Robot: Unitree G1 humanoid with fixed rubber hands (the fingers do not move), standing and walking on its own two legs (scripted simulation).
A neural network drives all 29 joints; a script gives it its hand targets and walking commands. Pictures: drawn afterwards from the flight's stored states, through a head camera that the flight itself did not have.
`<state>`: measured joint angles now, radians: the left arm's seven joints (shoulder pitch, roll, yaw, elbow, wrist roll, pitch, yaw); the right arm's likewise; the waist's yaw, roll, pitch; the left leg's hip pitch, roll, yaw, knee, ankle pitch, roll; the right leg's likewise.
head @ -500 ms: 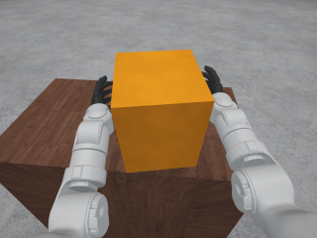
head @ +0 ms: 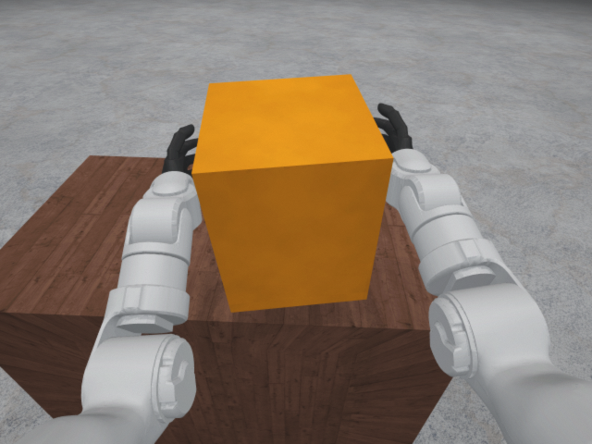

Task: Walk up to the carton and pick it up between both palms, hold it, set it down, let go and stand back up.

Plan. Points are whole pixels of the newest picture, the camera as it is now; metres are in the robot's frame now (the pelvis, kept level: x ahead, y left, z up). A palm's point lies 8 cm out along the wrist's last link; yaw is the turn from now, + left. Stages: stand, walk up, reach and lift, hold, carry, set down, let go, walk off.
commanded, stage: reach and lift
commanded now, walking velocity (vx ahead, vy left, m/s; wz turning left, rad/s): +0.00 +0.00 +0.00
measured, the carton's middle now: (290, 194) +0.41 +0.03 +0.17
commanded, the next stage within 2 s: hold in 1.32 s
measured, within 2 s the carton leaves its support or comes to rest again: neither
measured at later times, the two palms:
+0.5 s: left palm (177, 165) +0.37 +0.17 +0.24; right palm (407, 144) +0.40 -0.11 +0.26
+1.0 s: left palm (178, 146) +0.38 +0.17 +0.26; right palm (418, 125) +0.40 -0.12 +0.29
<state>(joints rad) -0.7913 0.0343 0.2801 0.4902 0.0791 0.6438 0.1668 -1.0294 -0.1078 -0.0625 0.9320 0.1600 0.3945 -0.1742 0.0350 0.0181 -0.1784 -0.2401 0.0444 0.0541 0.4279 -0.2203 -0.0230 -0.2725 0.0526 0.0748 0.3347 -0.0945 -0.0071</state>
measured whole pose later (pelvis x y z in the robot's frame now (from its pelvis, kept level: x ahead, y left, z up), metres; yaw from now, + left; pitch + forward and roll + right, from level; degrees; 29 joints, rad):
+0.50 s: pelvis +0.00 +0.00 +0.00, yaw +0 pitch +2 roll -1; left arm -0.84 0.06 0.30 0.49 0.08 0.73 0.14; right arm -1.08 -0.11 -0.06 0.93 0.22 0.49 -0.22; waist 0.01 0.02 -0.22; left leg -0.24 0.04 0.05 0.43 -0.22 -0.02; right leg -0.27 0.05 0.07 0.33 -0.09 0.00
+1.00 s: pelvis +0.00 +0.00 +0.00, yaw +0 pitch +2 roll -1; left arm -0.93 0.07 0.33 0.53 0.08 0.77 0.13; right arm -1.15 -0.14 -0.06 0.93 0.22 0.55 -0.23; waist 0.00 0.02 -0.22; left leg -0.24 0.04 0.05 0.43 -0.22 -0.02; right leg -0.27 0.05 0.07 0.33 -0.09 0.00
